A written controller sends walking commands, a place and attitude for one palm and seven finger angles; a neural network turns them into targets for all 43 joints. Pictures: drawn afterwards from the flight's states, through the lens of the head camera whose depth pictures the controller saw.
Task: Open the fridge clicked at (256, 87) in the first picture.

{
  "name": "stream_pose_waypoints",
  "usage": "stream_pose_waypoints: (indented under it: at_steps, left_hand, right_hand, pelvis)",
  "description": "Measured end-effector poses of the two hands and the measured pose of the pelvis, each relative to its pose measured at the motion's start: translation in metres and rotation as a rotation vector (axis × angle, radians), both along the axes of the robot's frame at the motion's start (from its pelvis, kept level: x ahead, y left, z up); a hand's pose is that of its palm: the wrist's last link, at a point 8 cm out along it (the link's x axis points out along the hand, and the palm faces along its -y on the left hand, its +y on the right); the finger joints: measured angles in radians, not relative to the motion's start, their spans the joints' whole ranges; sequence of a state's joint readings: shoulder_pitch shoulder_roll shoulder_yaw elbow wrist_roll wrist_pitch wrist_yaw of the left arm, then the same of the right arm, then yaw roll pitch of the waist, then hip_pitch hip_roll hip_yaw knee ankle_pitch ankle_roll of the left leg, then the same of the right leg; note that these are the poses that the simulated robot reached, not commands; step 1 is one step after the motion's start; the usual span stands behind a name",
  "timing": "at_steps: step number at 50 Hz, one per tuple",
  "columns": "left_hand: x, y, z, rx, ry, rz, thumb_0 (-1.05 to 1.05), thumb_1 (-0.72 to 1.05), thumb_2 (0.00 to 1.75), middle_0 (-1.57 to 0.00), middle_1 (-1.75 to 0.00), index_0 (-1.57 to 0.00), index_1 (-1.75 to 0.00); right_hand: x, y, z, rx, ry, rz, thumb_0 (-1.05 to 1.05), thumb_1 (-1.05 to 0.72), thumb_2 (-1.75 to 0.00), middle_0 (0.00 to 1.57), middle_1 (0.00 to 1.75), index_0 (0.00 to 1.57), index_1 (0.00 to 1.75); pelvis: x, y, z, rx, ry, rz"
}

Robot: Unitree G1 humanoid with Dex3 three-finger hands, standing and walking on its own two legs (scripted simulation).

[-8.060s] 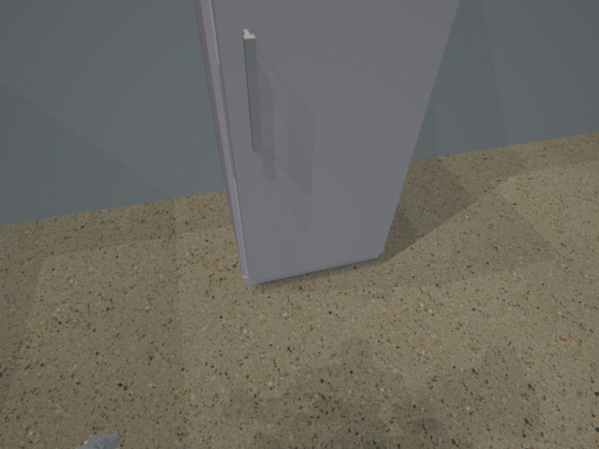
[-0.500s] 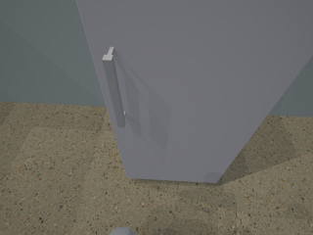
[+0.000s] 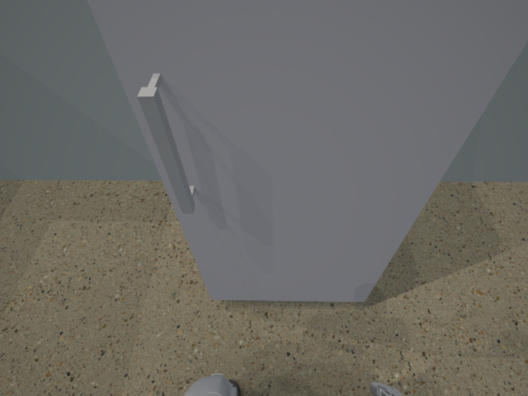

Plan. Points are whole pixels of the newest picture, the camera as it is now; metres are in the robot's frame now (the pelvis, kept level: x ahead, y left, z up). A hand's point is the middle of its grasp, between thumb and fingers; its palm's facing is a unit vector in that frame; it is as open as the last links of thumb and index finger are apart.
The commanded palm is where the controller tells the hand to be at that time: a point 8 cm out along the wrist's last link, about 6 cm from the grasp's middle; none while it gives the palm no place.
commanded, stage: come to a stop and stand still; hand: left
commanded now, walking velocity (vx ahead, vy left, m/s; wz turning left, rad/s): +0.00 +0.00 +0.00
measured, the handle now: (174, 153) +0.46 +0.20 +0.10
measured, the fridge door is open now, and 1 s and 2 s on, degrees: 0 0 0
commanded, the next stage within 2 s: look again from close up in 1.70 s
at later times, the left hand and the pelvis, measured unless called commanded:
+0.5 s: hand out of the picture -0.03 +0.15 -0.15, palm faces +0.04 -0.97 -0.22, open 7.4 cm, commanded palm none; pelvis -0.05 -0.03 +0.02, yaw +1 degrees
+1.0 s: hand out of the picture -0.03 +0.14 -0.16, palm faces +0.04 -0.99 -0.15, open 7.4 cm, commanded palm none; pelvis -0.03 -0.02 +0.02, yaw +1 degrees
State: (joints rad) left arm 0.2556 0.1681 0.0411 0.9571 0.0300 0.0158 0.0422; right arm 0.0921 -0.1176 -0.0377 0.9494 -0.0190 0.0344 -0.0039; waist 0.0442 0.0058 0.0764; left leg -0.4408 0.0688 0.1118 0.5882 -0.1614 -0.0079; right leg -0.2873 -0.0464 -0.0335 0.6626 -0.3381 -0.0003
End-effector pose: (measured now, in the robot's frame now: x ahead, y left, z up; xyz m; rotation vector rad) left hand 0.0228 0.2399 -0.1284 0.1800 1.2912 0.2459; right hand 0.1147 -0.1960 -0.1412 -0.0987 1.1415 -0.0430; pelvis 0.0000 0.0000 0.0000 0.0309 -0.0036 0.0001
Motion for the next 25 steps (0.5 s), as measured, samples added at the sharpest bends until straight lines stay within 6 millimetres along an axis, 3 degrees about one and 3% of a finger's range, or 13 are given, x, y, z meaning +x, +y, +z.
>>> stream_pose_waypoints:
  at_steps: [6, 11, 17, 25]
  left_hand:
    - [-0.010, -0.015, 0.013, 0.022, -0.067, -0.033, 0.01, 0.91, 0.90, -0.20, -0.30, -0.20, -0.30]
    - [-0.007, -0.022, 0.004, -0.005, -0.120, -0.045, 0.01, 0.90, 0.90, -0.20, -0.30, -0.20, -0.30]
    - [-0.014, -0.034, 0.006, -0.045, -0.118, -0.052, 0.01, 0.91, 0.90, -0.20, -0.30, -0.20, -0.30]
    - [-0.057, -0.042, 0.011, -0.048, -0.018, -0.049, 0.01, 0.91, 0.90, -0.20, -0.30, -0.20, -0.30]
  right_hand:
    - [-0.037, -0.037, -0.001, -0.016, -0.003, -0.058, 0.01, -0.91, -0.90, 0.20, 0.30, 0.20, 0.30]
    - [-0.070, -0.054, 0.006, -0.069, 0.010, -0.076, 0.01, -0.91, -0.90, 0.20, 0.30, 0.19, 0.30]
    - [-0.122, -0.058, 0.013, -0.090, 0.106, -0.056, 0.01, -0.91, -0.90, 0.20, 0.30, 0.19, 0.30]
    - [-0.170, -0.057, 0.013, -0.061, 0.214, -0.061, 0.01, -0.91, -0.90, 0.20, 0.30, 0.19, 0.30]
  pelvis:
    - [-0.010, -0.009, 0.002, -0.036, -0.042, 0.022]
    - [-0.019, -0.017, -0.001, -0.043, -0.054, 0.036]
    - [-0.036, -0.023, 0.008, -0.034, -0.051, 0.024]
    - [-0.049, -0.033, 0.017, -0.021, -0.033, 0.017]
